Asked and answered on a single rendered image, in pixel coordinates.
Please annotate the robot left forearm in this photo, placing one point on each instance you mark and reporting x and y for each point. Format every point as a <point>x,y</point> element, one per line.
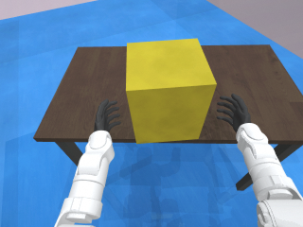
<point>84,201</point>

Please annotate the carton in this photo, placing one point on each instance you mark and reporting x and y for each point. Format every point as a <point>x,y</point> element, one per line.
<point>169,87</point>

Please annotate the right robot hand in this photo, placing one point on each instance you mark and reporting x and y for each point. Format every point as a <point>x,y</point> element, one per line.
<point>239,111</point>

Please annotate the table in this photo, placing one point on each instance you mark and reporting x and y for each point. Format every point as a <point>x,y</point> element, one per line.
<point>251,71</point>

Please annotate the right robot upper arm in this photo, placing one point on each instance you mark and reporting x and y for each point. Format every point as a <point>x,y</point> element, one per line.
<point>280,213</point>

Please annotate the robot right forearm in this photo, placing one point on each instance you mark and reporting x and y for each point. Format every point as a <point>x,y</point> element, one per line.
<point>270,182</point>

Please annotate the left robot hand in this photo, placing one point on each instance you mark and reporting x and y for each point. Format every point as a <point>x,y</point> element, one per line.
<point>102,119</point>

